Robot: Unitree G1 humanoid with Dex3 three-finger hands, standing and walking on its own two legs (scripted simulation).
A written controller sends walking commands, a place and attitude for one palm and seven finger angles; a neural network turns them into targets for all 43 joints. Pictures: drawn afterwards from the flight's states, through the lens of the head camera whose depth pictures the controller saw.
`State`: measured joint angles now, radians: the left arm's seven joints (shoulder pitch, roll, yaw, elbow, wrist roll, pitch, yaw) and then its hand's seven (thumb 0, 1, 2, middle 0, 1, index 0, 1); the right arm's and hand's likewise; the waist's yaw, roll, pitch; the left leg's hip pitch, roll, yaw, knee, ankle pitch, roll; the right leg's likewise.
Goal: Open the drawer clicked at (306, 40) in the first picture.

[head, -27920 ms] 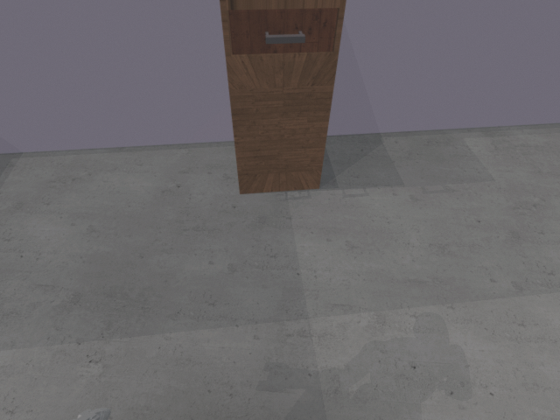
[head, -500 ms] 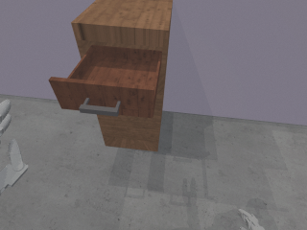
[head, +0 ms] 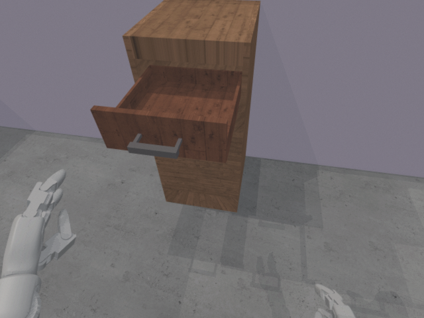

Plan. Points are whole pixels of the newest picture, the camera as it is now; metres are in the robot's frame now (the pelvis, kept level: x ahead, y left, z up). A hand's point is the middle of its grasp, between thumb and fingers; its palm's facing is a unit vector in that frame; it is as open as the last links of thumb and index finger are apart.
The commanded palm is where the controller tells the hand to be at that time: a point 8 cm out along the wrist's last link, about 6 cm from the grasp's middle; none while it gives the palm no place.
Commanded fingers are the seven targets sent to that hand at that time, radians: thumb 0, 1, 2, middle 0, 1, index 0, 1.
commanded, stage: let the arm hang, fingers relaxed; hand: left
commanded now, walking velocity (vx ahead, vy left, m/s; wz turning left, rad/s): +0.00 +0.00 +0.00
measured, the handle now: (156, 144) +0.53 +0.19 +0.02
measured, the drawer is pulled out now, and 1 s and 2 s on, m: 0.30 0.30 0.30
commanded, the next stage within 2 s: look to check the result in 1.02 s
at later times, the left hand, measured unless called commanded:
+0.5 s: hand out of the picture -0.04 +0.18 -0.16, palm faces +0.03 -0.97 -0.22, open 7.3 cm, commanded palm none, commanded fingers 0.00 0.90 0.90 -0.20 -0.30 -0.20 -0.30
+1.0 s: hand out of the picture -0.01 +0.16 -0.16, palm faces +0.03 -0.99 -0.17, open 7.3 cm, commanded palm none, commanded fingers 0.00 0.90 0.90 -0.20 -0.30 -0.20 -0.30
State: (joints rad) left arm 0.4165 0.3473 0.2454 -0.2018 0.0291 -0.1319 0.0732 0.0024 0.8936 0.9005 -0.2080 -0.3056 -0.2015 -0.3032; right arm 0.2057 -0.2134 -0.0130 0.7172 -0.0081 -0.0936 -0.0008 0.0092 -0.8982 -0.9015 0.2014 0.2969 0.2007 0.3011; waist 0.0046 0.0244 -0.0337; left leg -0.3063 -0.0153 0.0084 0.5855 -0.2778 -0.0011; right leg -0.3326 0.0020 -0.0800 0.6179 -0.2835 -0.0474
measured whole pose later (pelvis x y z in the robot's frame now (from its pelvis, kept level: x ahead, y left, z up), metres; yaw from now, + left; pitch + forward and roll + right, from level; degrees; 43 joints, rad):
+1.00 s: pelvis -0.01 +0.00 +0.01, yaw -2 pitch -3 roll +0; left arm 0.30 0.10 0.03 1.13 0.02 0.00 0.04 0.01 0.92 0.90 -0.20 -0.30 -0.20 -0.30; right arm 0.37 -0.07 -0.01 1.12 -0.02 0.01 -0.04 0.00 -0.90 -0.90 0.20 0.30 0.20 0.30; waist -0.01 0.01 0.05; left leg -0.19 0.01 0.03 0.44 -0.21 0.00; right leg -0.21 0.04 -0.06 0.43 -0.18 -0.06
